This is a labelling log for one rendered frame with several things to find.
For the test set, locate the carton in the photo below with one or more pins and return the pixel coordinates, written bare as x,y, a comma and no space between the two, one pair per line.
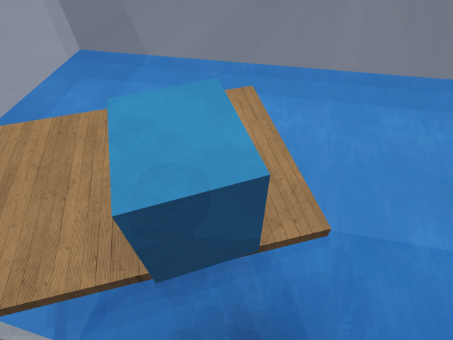
188,186

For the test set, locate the table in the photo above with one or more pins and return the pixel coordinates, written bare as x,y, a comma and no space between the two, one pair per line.
58,240

